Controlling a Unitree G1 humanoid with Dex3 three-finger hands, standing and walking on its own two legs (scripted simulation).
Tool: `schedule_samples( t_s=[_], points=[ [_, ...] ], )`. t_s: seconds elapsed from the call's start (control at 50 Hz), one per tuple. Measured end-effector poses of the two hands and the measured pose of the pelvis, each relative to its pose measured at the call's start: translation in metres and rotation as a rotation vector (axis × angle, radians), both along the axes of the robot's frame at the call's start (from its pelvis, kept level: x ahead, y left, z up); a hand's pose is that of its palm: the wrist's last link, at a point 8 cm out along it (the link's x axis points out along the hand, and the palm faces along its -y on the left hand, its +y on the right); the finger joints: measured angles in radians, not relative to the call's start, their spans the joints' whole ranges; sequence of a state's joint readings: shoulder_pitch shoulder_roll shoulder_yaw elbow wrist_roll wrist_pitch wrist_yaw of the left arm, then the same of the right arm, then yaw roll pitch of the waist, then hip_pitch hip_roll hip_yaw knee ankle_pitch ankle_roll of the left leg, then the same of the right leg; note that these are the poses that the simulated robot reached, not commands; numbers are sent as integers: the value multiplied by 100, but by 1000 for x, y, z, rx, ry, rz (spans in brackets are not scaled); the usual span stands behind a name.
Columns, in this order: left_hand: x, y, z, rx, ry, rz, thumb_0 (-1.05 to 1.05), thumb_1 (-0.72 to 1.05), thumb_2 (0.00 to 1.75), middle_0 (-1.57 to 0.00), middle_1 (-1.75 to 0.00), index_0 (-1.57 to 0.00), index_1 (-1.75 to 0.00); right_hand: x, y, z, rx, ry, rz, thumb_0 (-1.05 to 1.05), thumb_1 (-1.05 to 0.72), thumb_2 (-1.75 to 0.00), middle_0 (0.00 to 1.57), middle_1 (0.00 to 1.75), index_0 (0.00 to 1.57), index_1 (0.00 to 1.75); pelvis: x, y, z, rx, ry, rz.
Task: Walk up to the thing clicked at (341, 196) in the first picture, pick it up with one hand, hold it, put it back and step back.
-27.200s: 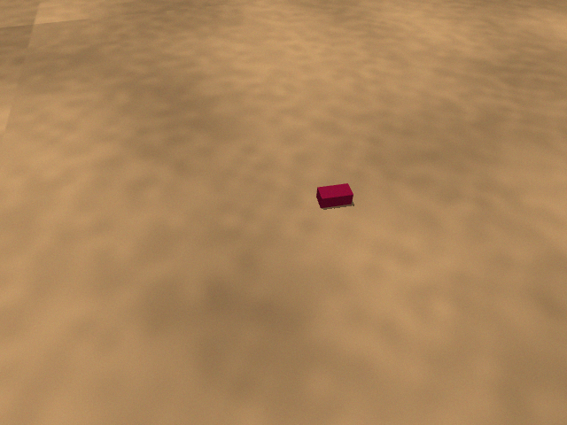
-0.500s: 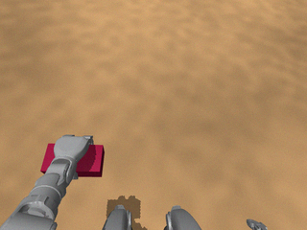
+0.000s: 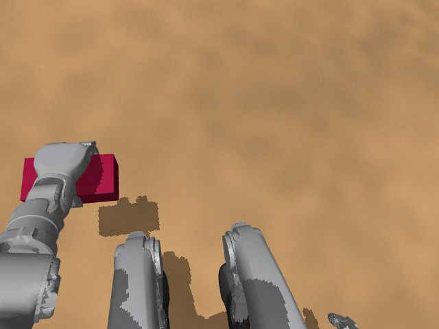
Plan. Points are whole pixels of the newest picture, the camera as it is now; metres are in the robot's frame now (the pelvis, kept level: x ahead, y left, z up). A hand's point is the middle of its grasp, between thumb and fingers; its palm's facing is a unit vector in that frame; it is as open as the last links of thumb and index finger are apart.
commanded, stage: crouch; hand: left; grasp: from above
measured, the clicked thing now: (74, 180) +0.43 +0.25 -0.19
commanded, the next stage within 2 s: lower in 0.86 s
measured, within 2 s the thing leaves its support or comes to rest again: neither
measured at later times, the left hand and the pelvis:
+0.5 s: hand (88, 177) +0.46 +0.25 -0.27, palm faces -0.46 -0.05 -0.88, open 11.3 cm; pelvis +0.01 -0.01 -0.08, yaw -3 degrees
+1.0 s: hand (94, 178) +0.47 +0.25 -0.32, palm faces -0.47 -0.04 -0.88, open 11.3 cm; pelvis -0.01 -0.01 -0.13, yaw -5 degrees
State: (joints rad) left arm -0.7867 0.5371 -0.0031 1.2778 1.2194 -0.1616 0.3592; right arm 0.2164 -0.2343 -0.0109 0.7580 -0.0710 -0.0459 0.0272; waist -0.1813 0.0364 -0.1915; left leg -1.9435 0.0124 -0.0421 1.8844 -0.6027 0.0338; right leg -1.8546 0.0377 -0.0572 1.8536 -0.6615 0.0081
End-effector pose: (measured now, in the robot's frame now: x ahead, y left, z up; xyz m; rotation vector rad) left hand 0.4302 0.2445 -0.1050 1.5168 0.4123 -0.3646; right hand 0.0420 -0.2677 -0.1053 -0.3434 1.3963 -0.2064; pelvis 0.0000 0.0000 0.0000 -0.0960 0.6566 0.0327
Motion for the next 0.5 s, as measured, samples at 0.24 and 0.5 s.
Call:
schedule_samples(
  t_s=[0.24, 0.5],
  points=[
    [20, 5, -60, -2, -16, 33, -1, -25, 71, -58, -74, -62, -68, 23, -8, -34, 14, 12, 74, 0, -91, -90, 20, 30, 20, 30, 8, -3, -39, -18, 38, -10],
    [33, 3, -106, -15, -14, 22, -1, -24, 71, -58, -74, -61, -68, 5, -11, -70, 44, 80, 69, 0, -92, -90, 20, 30, 20, 30, 5, -7, -76, -23, 26, -37]
  ],
)
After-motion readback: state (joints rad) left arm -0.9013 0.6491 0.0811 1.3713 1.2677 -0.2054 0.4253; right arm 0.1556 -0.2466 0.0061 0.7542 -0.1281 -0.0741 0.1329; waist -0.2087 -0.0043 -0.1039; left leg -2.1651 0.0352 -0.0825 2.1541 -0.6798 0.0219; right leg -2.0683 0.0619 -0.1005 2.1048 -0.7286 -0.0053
